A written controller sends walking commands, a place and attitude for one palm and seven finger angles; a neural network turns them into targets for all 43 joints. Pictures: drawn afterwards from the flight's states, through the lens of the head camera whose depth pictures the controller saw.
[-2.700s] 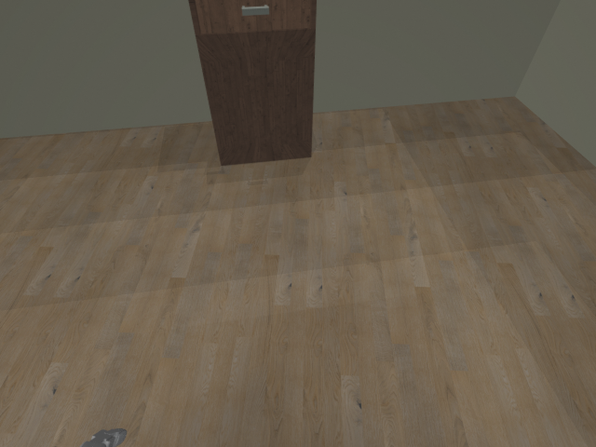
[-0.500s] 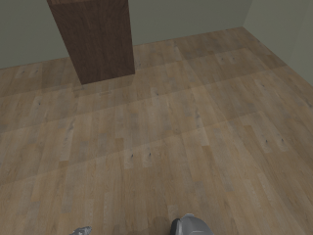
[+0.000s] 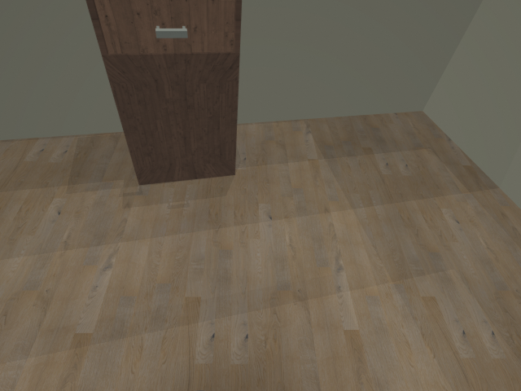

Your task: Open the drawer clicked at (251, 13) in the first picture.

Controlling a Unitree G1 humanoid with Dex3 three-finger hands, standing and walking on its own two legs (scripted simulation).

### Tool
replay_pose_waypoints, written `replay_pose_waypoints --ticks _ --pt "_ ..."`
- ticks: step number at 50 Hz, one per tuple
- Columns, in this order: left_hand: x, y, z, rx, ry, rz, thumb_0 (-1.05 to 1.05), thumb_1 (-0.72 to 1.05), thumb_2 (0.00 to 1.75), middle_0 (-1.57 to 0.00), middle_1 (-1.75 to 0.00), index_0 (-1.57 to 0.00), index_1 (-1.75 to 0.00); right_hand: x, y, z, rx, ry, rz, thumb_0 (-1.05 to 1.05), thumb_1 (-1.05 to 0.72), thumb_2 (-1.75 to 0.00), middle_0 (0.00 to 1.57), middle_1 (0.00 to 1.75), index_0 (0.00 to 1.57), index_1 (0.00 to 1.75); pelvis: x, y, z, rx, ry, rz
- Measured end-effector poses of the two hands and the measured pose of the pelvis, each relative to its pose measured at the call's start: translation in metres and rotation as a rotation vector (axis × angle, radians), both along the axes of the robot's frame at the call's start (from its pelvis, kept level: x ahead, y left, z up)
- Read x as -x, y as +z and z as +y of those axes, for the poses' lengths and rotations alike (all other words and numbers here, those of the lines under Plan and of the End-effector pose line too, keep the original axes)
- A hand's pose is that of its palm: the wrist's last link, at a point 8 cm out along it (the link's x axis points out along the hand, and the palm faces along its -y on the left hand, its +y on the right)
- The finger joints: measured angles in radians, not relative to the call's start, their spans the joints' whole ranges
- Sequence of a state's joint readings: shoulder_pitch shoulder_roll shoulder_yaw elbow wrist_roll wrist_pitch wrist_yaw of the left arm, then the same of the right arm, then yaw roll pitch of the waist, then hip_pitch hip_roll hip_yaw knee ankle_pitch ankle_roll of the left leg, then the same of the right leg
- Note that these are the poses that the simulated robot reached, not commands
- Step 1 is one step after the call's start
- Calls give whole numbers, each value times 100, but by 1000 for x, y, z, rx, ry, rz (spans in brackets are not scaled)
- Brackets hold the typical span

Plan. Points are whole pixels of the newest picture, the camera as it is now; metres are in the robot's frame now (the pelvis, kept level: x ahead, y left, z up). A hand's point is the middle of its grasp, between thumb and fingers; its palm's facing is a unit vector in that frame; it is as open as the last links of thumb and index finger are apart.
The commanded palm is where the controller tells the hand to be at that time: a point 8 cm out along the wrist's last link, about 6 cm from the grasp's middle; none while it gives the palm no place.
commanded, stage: walk to a spot facing it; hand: left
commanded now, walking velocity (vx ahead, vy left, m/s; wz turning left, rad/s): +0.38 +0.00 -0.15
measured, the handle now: (171, 30) +1.18 +0.42 +0.02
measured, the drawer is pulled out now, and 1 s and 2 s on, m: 0.00 0.00 0.00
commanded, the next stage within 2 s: turn to face it in 0.82 s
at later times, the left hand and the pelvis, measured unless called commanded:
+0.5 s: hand (214, 290) +0.34 +0.12 -0.16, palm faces -0.12 -0.97 -0.23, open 7.4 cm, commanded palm none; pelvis +0.22 -0.06 -0.01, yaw -7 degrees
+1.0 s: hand (224, 296) +0.34 +0.10 -0.18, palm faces +0.16 -0.98 -0.12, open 7.4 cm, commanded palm none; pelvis +0.42 -0.05 +0.00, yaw +4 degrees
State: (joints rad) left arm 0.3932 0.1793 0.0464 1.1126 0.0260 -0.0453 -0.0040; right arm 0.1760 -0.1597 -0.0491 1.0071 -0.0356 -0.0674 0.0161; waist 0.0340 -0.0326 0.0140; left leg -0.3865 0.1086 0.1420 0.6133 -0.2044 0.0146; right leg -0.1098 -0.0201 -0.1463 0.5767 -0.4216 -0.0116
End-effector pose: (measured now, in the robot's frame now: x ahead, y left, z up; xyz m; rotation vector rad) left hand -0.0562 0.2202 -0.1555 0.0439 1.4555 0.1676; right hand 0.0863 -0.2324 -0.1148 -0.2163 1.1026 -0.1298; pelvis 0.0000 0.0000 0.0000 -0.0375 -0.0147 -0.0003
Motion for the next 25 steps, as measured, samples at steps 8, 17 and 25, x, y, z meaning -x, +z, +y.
replay_pose_waypoints --ticks 8,17,25 --pt "-95 20 21 -13 -69 -10 1 91 90 -19 -30 -20 -30 -2 6 11 5 -124 89 -1 -96 -90 20 30 20 30 -63 17 14 -22 -39 -10" --pt "-256 34 3 -46 -165 -167 1 91 90 -19 -30 -20 -30 32 -6 17 -81 -246 361 0 -93 -90 19 30 20 30 -139 19 -7 -53 -84 0" --pt "-392 24 -53 -91 -267 -311 1 91 90 -19 -30 -20 -30 6 -39 -3 -187 -326 510 1 -91 -90 20 30 20 30 -218 -10 -58 -64 -119 -8"
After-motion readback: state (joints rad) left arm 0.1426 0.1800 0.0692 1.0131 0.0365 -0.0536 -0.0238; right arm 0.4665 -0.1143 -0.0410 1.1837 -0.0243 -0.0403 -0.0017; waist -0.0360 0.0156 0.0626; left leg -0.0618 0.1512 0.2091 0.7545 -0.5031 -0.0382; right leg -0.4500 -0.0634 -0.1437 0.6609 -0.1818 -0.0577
